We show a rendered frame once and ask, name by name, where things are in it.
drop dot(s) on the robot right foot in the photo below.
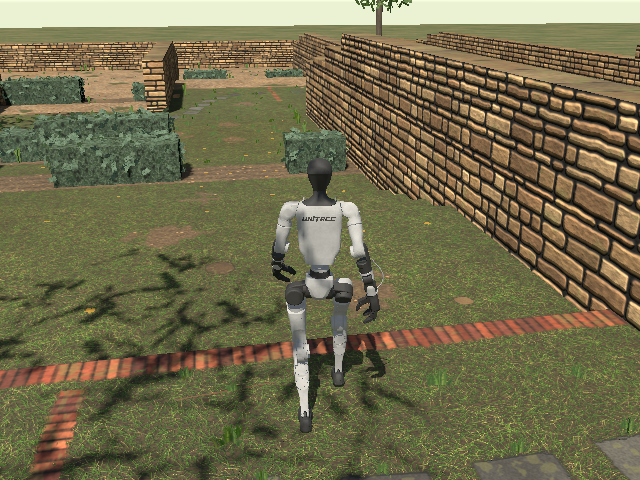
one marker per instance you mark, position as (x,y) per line
(338,377)

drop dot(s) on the robot left hand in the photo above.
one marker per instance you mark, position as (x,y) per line
(286,268)

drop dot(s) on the left robot upper arm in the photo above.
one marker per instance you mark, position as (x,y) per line
(288,212)

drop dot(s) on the left robot forearm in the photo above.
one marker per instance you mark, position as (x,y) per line
(277,258)

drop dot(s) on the humanoid robot head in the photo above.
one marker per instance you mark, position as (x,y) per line
(319,172)

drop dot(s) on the right robot forearm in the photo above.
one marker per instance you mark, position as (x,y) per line
(366,273)

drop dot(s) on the right robot upper arm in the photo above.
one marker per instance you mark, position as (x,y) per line
(351,212)

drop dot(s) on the robot right hand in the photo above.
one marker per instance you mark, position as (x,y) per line
(373,308)

